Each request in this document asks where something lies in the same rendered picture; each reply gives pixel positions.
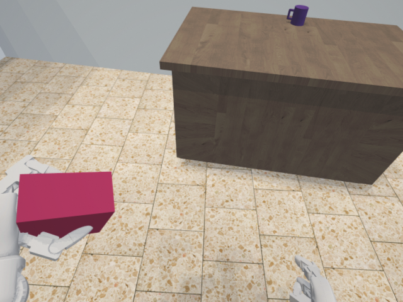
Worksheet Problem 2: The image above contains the robot right hand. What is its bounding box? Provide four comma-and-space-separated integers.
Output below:
289, 255, 337, 302

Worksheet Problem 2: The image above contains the sponge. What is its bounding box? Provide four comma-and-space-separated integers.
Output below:
16, 172, 115, 238

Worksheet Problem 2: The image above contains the robot left forearm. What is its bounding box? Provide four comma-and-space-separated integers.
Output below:
0, 255, 29, 302

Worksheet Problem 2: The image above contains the robot left hand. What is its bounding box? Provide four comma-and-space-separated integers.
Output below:
0, 155, 93, 261

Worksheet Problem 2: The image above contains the table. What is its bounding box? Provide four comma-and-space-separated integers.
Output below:
159, 7, 403, 185

